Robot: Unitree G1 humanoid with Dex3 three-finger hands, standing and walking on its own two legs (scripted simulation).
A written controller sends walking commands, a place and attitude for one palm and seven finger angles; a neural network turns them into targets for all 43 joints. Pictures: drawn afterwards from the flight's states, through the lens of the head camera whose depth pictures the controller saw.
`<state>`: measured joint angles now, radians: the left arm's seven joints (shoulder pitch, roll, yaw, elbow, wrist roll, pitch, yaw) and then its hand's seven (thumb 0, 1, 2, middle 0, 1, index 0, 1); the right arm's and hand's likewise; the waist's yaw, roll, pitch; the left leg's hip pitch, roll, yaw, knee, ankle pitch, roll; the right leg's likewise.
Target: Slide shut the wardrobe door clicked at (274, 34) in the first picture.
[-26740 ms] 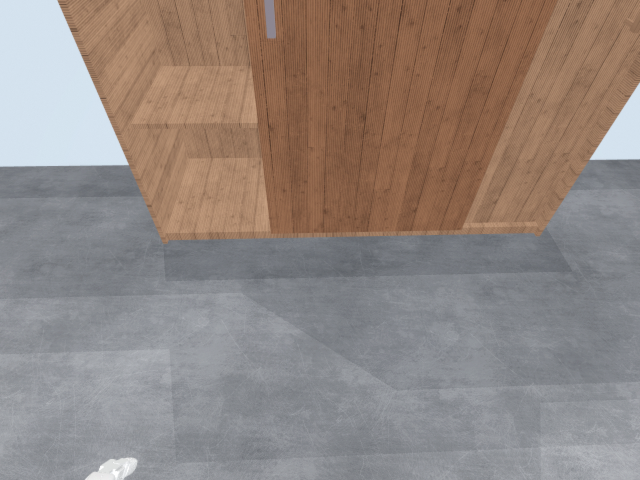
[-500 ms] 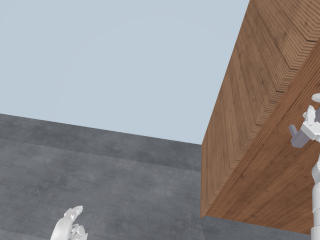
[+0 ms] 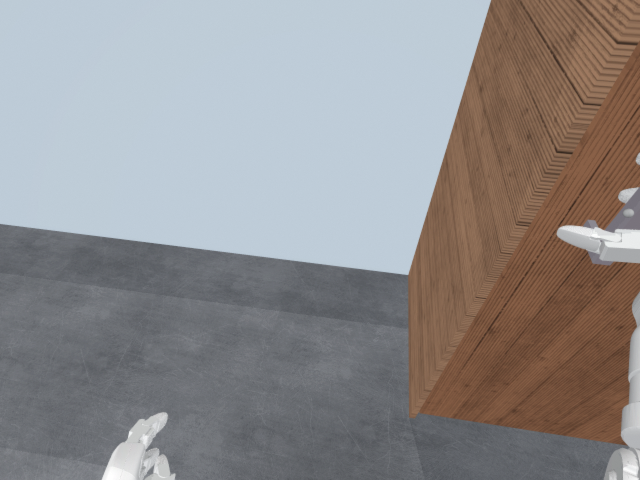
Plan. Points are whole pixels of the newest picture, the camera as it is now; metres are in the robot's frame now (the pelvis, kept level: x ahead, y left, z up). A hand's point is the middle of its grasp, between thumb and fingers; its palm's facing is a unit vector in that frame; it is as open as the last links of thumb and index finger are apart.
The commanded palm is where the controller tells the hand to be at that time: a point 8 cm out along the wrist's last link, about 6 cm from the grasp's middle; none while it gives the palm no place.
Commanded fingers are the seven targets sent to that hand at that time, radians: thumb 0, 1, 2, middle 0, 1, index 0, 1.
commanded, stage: loosen the grip on the handle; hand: right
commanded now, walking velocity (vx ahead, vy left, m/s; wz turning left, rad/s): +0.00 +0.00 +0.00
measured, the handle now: out of the picture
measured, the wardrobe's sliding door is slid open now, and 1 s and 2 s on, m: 0.00 0.00 0.00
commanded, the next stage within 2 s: slip the hand off the handle in 0.20 s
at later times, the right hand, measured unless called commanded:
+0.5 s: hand out of the picture +0.39 -0.33 +0.18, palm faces +0.50 +0.84 -0.20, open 14.3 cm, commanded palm +0.34 -0.38 +0.19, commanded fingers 0.00 0.55 -0.20 0.25 1.15 0.25 1.15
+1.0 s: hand out of the picture +0.37 -0.40 +0.18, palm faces +0.53 +0.82 -0.22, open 14.7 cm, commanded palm +0.31 -0.43 +0.19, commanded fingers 0.00 0.55 -0.20 0.25 1.15 0.25 1.15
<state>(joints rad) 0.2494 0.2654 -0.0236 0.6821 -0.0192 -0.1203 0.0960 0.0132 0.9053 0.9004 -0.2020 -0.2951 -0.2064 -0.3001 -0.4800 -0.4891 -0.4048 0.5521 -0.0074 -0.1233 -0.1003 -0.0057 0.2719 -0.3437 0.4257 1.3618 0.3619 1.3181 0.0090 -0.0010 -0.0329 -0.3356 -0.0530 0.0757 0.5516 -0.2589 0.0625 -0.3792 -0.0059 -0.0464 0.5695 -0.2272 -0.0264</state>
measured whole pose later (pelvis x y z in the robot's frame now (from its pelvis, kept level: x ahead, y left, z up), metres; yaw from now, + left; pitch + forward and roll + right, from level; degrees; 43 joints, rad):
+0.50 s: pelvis +0.03 -0.02 +0.00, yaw +0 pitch +3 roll +1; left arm 0.20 0.23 -0.04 0.65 -0.02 -0.08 0.12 0.01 0.90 0.90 -0.20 -0.30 -0.21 -0.30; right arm -0.34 -0.43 -0.38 0.29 0.04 0.02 -0.08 -0.01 0.55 -0.20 0.43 1.26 0.32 1.19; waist -0.03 -0.01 -0.06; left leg -0.29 -0.02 0.06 0.55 -0.30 0.04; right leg -0.34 0.03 -0.05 0.57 -0.28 -0.06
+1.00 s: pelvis +0.02 -0.03 +0.00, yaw +0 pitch +5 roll +2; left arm 0.31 0.28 -0.03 0.67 -0.02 -0.09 0.12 0.01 0.91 0.90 -0.20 -0.30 -0.21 -0.30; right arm -0.38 -0.60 -0.55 0.51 0.08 -0.11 0.08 -0.01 0.55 -0.20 0.26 1.15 0.26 1.15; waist -0.01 -0.01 -0.06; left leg -0.37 -0.03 0.07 0.57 -0.30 0.03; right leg -0.43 0.01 -0.05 0.63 -0.29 -0.06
